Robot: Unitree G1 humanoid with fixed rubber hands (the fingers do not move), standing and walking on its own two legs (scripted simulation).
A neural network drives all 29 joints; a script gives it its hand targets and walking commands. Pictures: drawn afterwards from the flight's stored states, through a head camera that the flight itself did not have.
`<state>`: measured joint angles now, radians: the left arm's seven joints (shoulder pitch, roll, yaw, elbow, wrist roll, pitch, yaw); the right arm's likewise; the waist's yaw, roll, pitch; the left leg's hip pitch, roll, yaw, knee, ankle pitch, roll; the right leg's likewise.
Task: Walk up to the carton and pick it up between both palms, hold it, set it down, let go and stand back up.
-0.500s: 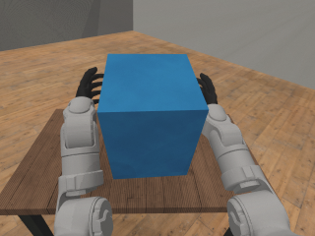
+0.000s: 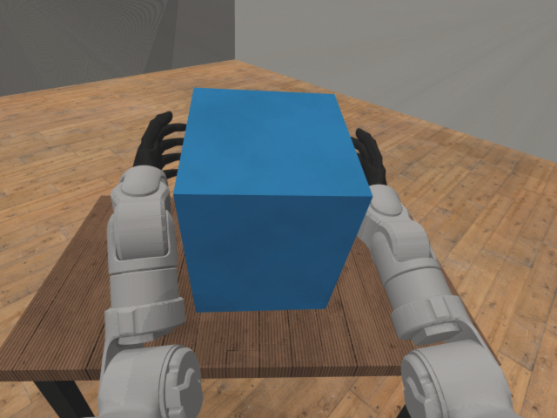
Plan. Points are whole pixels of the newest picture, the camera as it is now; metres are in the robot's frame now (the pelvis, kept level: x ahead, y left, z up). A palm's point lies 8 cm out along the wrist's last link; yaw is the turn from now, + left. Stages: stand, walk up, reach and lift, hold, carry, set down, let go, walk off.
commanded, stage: hold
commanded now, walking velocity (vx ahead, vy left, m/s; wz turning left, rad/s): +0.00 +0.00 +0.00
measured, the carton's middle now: (264, 205) +0.37 +0.01 +0.19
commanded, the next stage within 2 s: none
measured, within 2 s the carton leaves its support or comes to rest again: neither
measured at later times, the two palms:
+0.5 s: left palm (152, 172) +0.36 +0.16 +0.25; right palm (366, 187) +0.36 -0.13 +0.23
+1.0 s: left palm (153, 171) +0.35 +0.16 +0.25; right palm (369, 189) +0.36 -0.14 +0.23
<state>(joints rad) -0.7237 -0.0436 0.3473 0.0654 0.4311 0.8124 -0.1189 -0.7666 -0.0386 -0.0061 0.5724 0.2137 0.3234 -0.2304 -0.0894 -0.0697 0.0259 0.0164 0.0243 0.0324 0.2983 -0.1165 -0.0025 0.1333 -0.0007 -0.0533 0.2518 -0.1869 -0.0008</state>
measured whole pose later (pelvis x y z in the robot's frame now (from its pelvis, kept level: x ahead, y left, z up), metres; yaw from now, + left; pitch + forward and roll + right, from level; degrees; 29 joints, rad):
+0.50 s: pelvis +0.00 +0.00 +0.00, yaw +0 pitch -11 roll +0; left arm -0.75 -0.04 0.35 0.10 0.44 0.80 -0.11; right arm -0.78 -0.03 -0.03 0.61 0.19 0.30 -0.22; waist -0.09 -0.08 0.03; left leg 0.01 0.02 0.03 0.30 -0.11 0.00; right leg 0.12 0.00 -0.05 0.25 -0.18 0.00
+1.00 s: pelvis +0.00 +0.00 +0.00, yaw +0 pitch -11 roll +0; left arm -0.74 -0.05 0.35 0.08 0.43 0.80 -0.11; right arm -0.77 -0.03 -0.03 0.58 0.19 0.31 -0.22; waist -0.09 -0.07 0.03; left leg 0.01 0.03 0.03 0.29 -0.11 0.00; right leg 0.12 0.00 -0.06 0.25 -0.18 0.00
